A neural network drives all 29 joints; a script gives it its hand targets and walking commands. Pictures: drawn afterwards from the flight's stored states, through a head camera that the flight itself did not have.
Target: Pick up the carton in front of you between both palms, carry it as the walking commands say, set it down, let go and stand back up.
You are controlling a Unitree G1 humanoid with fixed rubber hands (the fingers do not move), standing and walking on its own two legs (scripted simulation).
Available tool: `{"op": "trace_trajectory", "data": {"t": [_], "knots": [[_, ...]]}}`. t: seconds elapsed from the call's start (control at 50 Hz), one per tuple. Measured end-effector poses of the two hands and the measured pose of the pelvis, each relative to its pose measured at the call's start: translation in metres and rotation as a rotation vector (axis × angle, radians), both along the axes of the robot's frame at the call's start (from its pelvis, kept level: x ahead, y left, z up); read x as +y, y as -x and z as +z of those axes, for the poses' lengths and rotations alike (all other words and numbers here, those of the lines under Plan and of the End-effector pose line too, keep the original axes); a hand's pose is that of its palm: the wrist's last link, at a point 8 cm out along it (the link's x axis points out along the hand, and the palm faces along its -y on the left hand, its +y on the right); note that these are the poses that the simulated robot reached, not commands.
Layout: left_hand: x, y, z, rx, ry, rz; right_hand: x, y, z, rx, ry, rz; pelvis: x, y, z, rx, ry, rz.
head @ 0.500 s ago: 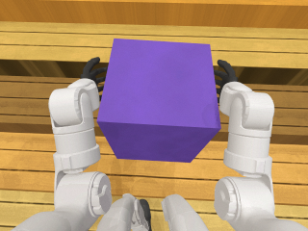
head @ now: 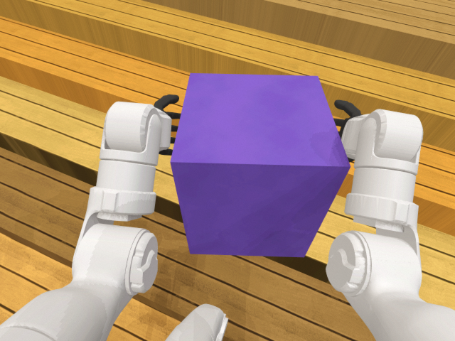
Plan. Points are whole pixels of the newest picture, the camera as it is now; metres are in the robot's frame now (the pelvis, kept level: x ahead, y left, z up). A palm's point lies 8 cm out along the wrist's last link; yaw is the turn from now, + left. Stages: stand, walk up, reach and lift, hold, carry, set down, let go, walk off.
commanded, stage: carry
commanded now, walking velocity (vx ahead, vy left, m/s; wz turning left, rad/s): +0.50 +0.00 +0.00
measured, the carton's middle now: (250, 170) +0.37 +0.05 +0.09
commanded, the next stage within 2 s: none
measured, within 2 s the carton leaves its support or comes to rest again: neither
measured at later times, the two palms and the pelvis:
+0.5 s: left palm out of the picture +0.73 +0.19 +0.27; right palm (370, 11) +0.68 -0.11 +0.26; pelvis +0.32 +0.09 +0.13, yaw -1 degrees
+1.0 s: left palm out of the picture +0.97 +0.19 +0.44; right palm out of the picture +1.01 -0.10 +0.44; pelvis +0.61 +0.01 +0.28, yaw +0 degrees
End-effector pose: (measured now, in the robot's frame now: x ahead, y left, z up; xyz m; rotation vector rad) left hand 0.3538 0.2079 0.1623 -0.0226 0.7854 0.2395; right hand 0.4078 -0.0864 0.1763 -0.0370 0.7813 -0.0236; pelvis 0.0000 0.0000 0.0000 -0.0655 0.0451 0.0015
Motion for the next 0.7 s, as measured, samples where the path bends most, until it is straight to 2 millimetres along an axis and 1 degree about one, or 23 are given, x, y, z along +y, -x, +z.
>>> {"op": "trace_trajectory", "data": {"t": [0.06,0.12,0.16,0.2,0.24,0.3,0.32,0.36,0.38,0.42,0.46,0.5,0.56,0.62,0.7], "knots": [[0.007,-0.036,0.03,-0.028,-0.006,0.016,0.007,-0.038,0.027,-0.026,-0.019,0.006,0.002,-0.031,0.023,-0.005,-0.036,0.014],[0.007,-0.082,0.064,-0.079,-0.026,0.017,0.007,-0.081,0.053,-0.076,-0.05,-0.009,0.012,-0.067,0.034,0.01,-0.053,0.015],[0.007,-0.114,0.081,-0.098,-0.038,0.01,0.006,-0.108,0.064,-0.093,-0.074,-0.027,0.022,-0.096,0.038,0.018,-0.062,0.006],[0.006,-0.148,0.092,-0.1,-0.045,-0.005,0.004,-0.136,0.071,-0.096,-0.084,-0.046,0.033,-0.128,0.043,0.022,-0.077,0.0],[0.005,-0.185,0.097,-0.091,-0.044,-0.025,0.002,-0.164,0.073,-0.088,-0.075,-0.064,0.045,-0.16,0.047,0.032,-0.1,0.0],[0.001,-0.245,0.097,-0.058,-0.031,-0.076,-0.004,-0.203,0.069,-0.057,-0.05,-0.11,0.066,-0.212,0.054,0.048,-0.117,0.0],[-0.002,-0.266,0.095,-0.045,-0.02,-0.103,-0.007,-0.213,0.067,-0.044,-0.037,-0.136,0.074,-0.229,0.058,0.04,-0.117,0.005],[-0.008,-0.304,0.09,-0.015,0.012,-0.149,-0.013,-0.228,0.063,-0.015,0.0,-0.18,0.085,-0.253,0.071,0.027,-0.121,0.001],[-0.011,-0.318,0.087,0.001,0.031,-0.163,-0.015,-0.234,0.061,0.003,0.015,-0.196,0.088,-0.263,0.079,0.023,-0.122,-0.001],[-0.015,-0.341,0.086,0.033,0.053,-0.178,-0.017,-0.244,0.062,0.036,0.038,-0.222,0.09,-0.282,0.097,0.015,-0.126,-0.004],[-0.018,-0.36,0.093,0.046,0.066,-0.184,-0.019,-0.257,0.07,0.048,0.037,-0.24,0.093,-0.301,0.116,0.009,-0.125,-0.014],[-0.018,-0.379,0.107,0.033,0.068,-0.187,-0.02,-0.276,0.084,0.035,0.029,-0.252,0.095,-0.32,0.135,0.006,-0.117,-0.026],[-0.018,-0.41,0.136,-0.022,0.07,-0.187,-0.02,-0.31,0.115,-0.02,0.015,-0.264,0.095,-0.351,0.157,0.009,-0.098,-0.037],[-0.019,-0.445,0.168,-0.096,0.081,-0.186,-0.022,-0.348,0.152,-0.095,0.021,-0.263,0.087,-0.386,0.17,0.017,-0.086,-0.035],[-0.024,-0.491,0.206,-0.158,0.086,-0.186,-0.027,-0.401,0.197,-0.156,0.046,-0.243,0.071,-0.439,0.184,0.006,-0.057,-0.023]]}}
